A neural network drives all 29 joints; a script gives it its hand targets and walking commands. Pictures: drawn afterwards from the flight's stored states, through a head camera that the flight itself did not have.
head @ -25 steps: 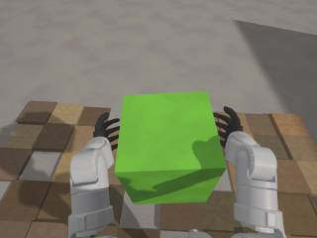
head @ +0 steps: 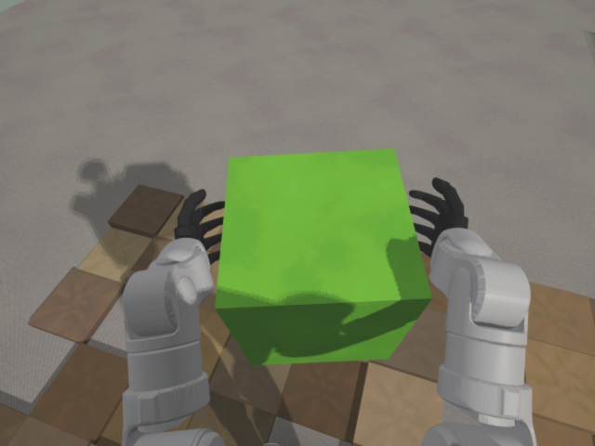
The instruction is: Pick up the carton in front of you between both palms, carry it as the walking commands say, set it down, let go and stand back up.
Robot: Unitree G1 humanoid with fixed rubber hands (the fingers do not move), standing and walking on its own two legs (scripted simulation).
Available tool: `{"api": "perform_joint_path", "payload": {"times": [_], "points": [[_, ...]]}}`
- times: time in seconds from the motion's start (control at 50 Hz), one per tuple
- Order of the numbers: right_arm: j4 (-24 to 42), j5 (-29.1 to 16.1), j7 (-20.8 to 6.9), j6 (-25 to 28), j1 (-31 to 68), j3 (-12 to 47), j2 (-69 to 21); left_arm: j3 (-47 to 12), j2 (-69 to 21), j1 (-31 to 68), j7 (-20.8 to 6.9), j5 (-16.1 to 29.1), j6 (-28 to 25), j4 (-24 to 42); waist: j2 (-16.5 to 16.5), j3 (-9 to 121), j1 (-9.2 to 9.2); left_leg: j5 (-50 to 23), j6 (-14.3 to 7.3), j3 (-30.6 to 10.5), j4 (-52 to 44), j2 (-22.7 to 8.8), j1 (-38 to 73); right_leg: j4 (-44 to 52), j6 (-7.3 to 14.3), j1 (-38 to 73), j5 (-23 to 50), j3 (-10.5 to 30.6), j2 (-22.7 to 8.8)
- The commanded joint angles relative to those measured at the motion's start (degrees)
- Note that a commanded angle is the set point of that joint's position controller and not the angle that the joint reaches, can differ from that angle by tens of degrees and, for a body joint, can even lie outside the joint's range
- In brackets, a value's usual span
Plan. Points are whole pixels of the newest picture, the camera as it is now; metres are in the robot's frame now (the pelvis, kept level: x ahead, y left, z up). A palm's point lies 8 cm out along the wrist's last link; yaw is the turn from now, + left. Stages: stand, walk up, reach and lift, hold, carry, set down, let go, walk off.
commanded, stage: carry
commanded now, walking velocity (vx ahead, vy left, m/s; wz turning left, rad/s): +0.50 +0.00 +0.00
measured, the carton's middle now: (316, 267) +0.36 +0.04 +0.03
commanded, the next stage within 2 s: none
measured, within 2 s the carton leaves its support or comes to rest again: neither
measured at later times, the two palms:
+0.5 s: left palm (269, 104) +0.66 +0.14 +0.10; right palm (439, 101) +0.67 -0.16 +0.11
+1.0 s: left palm out of the picture +1.01 +0.18 +0.18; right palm out of the picture +0.96 -0.13 +0.19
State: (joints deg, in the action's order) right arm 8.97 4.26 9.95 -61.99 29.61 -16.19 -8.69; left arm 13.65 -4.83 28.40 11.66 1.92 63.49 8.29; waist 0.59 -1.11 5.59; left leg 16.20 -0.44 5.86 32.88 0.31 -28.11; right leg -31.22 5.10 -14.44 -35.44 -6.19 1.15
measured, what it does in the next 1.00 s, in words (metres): climbs: left foot, then right foot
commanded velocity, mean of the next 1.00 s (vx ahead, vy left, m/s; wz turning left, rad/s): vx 0.50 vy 0.00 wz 0.00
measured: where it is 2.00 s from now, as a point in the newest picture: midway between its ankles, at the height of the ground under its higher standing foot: (287, 195)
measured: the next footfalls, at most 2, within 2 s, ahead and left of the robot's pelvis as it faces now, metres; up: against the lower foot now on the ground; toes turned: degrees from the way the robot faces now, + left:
left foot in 0.02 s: +0.14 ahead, +0.08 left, -0.02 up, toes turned +4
right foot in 0.38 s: +0.40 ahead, -0.11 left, +0.00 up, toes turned -4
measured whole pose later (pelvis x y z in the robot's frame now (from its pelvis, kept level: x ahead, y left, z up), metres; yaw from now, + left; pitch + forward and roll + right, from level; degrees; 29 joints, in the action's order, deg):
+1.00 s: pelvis +0.63 +0.08 +0.05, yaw -4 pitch +5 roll -3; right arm 5.7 -1.3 13.7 -67.5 37.9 -15.3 -5.1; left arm 20.2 -6.8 35.3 10.0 -3.1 66.5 7.7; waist -2.8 0.3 -6.7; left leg 8.9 11.9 3.0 26.8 3.6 -15.7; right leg -60.3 2.9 -39.9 -22.9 -2.2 0.0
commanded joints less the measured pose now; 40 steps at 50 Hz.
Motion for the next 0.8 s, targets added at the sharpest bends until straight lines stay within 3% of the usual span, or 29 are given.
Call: {"api": "perform_joint_path", "payload": {"times": [0.0,0.02,0.06,0.08,0.12,0.14,0.18,0.2,0.26,0.3,0.32,0.34,0.36,0.38,0.4,0.42,0.44,0.46,0.48,0.5,0.54,0.58,0.62,0.66,0.68,0.7,0.72,0.74,0.78], "points": [[-4.3,-9.5,-2.7,-1.6,30.0,33.6,-37.7,-36.3,-44.7,39.2,-6.4,11.0,0.2,-0.1,-16.0,25.0,-9.82,12.7,-7.9,-35.7,-15.7,-19.8,40.3,-34.4,-3.6,-26.4,-2.6,2.2,0.4],[-7.0,-11.1,-3.0,-2.0,30.7,35.1,-41.6,-32.7,-44.0,38.2,-5.8,9.4,-0.4,-0.8,-10.5,24.9,-9.47,8.8,-14.1,-41.7,-17.3,-22.3,39.2,-39.2,-3.8,-30.8,0.3,6.0,0.3],[-6.7,-13.0,-3.5,-1.1,34.6,36.4,-44.2,-29.1,-47.6,34.3,-5.3,5.9,-0.5,-8.7,-0.2,19.9,-8.94,3.4,-11.1,-36.5,-18.5,-20.3,30.2,-40.6,-3.3,-29.9,6.8,7.1,-3.6],[-8.2,-14.0,-3.9,-1.0,35.6,36.7,-45.1,-27.2,-47.2,32.1,-4.9,3.3,-0.8,-10.6,-1.9,20.2,-8.28,5.6,-10.3,-30.9,-19.6,-18.8,28.3,-38.9,-3.7,-28.7,9.3,6.6,-4.9],[-2.1,-16.8,-5.0,1.6,44.7,40.2,-50.4,-28.2,-51.5,31.9,-5.2,1.7,-2.3,-11.6,-4.5,21.0,-7.86,-13.5,-9.2,-25.2,-18.3,-17.3,30.8,-37.9,-4.9,-30.4,12.6,4.7,-5.1],[-5.0,-17.7,-5.2,2.0,43.1,40.1,-49.9,-28.6,-51.4,31.3,-5.3,1.7,-2.5,-13.7,-5.6,20.7,-8.38,-16.2,-6.8,-23.6,-18.3,-16.4,29.6,-37.1,-5.7,-29.8,15.3,4.1,-5.1],[-9.2,-17.6,-5.2,2.9,38.6,39.1,-51.5,-27.8,-49.5,31.9,-4.0,-0.2,-4.3,-11.1,-6.8,20.5,-7.89,-27.0,-8.2,-18.3,-15.4,-14.7,34.8,-33.5,-5.1,-33.5,15.5,3.4,-4.7],[-9.7,-18.2,-5.2,3.4,36.3,39.1,-51.0,-27.6,-47.5,31.3,-3.5,-0.3,-5.1,-10.4,-2.8,22.4,-8.06,-33.7,-8.5,-16.1,-13.4,-13.7,39.5,-30.7,-4.8,-34.0,16.5,2.9,-4.7],[-6.5,-18.5,-4.7,5.2,34.9,39.0,-50.8,-30.9,-48.5,32.6,-3.0,1.6,-6.4,-6.4,-7.9,23.2,-10.27,-47.0,-8.0,-8.2,-9.4,-10.4,39.6,-16.8,-3.9,-29.7,19.3,-2.0,-2.3],[-5.1,-17.2,-3.7,5.2,32.8,38.7,-47.6,-31.6,-47.4,31.4,-2.6,2.8,-6.7,-4.5,-9.8,25.1,-8.73,-64.7,-6.3,-4.4,-3.1,-7.3,36.9,-8.8,-2.6,-18.9,23.8,-6.4,3.6],[-4.4,-16.9,-3.4,5.2,31.2,38.5,-46.9,-33.4,-47.2,33.1,-2.4,4.2,-7.0,-0.1,-13.5,28.5,-5.82,-69.8,-5.5,-2.4,2.8,-7.2,36.0,-5.7,-1.9,-9.7,25.7,-7.8,5.1],[-1.9,-17.4,-3.0,5.5,31.8,39.4,-46.3,-35.2,-46.5,35.4,-2.3,5.7,-7.1,2.6,-12.7,30.5,-2.93,-67.5,-3.4,1.8,11.2,-5.3,30.3,1.8,-1.0,0.8,33.7,-9.0,5.9],[1.9,-17.4,-2.5,5.5,34.7,39.2,-44.6,-35.2,-45.0,34.9,-2.2,6.7,-7.1,4.6,-8.4,33.3,2.80,-50.1,-0.7,2.3,24.1,-4.4,16.3,5.2,1.3,18.6,42.2,-2.2,0.1],[1.3,-16.4,-2.0,4.9,32.3,37.7,-42.6,-35.0,-42.9,35.6,-2.1,8.3,-6.6,4.0,7.0,35.6,0.99,-4.3,1.4,-1.2,38.7,1.2,-6.1,2.7,8.6,36.4,63.7,18.6,-13.4],[4.3,-16.4,-1.6,4.5,32.0,38.4,-41.2,-35.9,-42.2,33.5,-1.9,8.3,-6.5,6.4,18.0,36.5,1.96,15.8,0.2,-5.9,48.3,4.1,-21.7,-2.0,12.8,47.8,74.4,29.5,-18.7],[12.2,-18.2,-0.7,5.4,33.6,37.8,-38.0,-36.2,-42.9,30.3,-1.8,10.0,-6.5,6.9,16.3,38.5,5.38,19.1,-0.6,-13.5,56.2,0.9,-25.8,-3.2,13.9,47.4,63.4,32.6,-18.9],[7.7,-17.2,-0.5,4.0,30.3,37.4,-38.6,-37.9,-42.1,32.0,-1.8,12.0,-6.4,9.2,7.9,36.5,4.67,15.6,-0.6,-11.9,51.8,0.1,-24.3,-1.5,10.9,42.5,61.3,28.5,-13.9],[8.7,-15.5,0.2,3.9,29.2,34.2,-34.5,-39.3,-42.4,33.5,-2.2,13.3,-5.8,13.4,2.9,34.5,2.44,15.0,-1.2,-11.6,46.6,-0.7,-23.3,1.1,10.2,36.8,52.0,28.5,-16.4],[10.0,-15.5,0.5,3.6,31.0,32.5,-33.1,-40.5,-42.6,37.5,-2.4,15.4,-5.5,17.6,0.4,34.0,2.42,13.8,-1.7,-10.0,41.4,-1.2,-23.7,1.8,9.6,35.1,46.6,27.2,-16.3],[9.7,-13.4,1.1,3.3,29.2,30.7,-32.0,-43.1,-40.8,39.9,-3.0,17.5,-5.0,19.4,1.8,32.7,1.66,16.2,-2.0,-13.8,33.5,-3.8,-22.6,0.0,9.0,31.4,42.8,28.1,-17.2],[11.0,-10.3,2.1,2.3,29.7,29.5,-27.1,-43.2,-38.0,41.4,-4.0,19.9,-3.3,19.3,4.2,29.6,2.15,11.8,-1.1,-5.2,22.8,-2.9,-19.4,5.3,9.2,26.6,46.6,22.7,-15.8],[8.5,-8.5,2.6,0.2,30.6,28.9,-27.2,-41.3,-38.3,38.3,-4.9,20.5,-0.9,14.3,5.7,28.4,0.41,-2.6,-1.5,1.8,12.2,1.8,-1.3,8.2,5.0,13.2,49.2,10.6,-10.5],[4.3,-8.6,1.5,-3.0,29.5,29.3,-26.0,-37.1,-36.0,34.7,-5.4,16.8,1.2,6.8,11.4,23.1,-0.06,-15.5,-2.4,1.2,5.5,0.6,7.5,10.4,6.0,3.9,36.3,12.9,-13.1],[2.6,-11.5,0.0,-4.6,34.8,31.3,-29.9,-39.0,-37.0,43.9,-5.9,17.3,2.4,9.0,10.1,22.6,-3.49,-19.9,-2.1,0.6,-0.6,0.8,14.2,4.5,4.0,1.5,38.3,8.7,-11.9],[5.8,-13.2,-0.2,-4.9,39.7,32.0,-29.9,-37.8,-39.7,44.5,-5.9,17.2,3.1,8.0,4.4,25.7,-5.07,-20.9,-3.4,3.7,-4.6,2.6,19.9,-5.2,1.5,2.2,42.6,2.1,-7.1],[0.8,-11.5,-0.1,-5.8,37.9,30.3,-30.0,-37.0,-38.8,45.7,-5.7,16.5,4.2,3.8,-0.9,30.3,-7.79,-13.1,-5.6,-6.4,-6.4,-2.7,30.4,-16.9,-0.1,-1.4,41.7,0.3,-3.9],[2.3,-10.9,0.0,-5.4,36.8,30.3,-30.4,-35.0,-41.0,41.9,-5.6,16.4,4.7,3.1,-13.1,34.2,-7.90,-27.1,-11.5,-29.1,-7.8,-14.4,40.8,-32.5,-3.2,-14.2,20.2,3.7,1.2],[-3.5,-10.7,0.4,-6.1,33.7,29.6,-31.3,-33.5,-40.3,42.9,-5.1,14.9,4.7,3.7,-14.6,36.0,-9.57,-35.0,-16.4,-35.8,-6.7,-17.6,50.9,-43.5,-3.1,-25.7,6.5,5.7,3.3],[2.2,-13.7,0.0,-5.7,38.5,33.7,-37.1,-28.2,-41.4,40.5,-4.4,11.8,4.2,1.7,-3.3,31.9,-11.99,-35.2,-16.3,-31.9,-4.9,-19.6,51.0,-45.8,-2.9,-37.9,3.3,9.1,-0.5]]}}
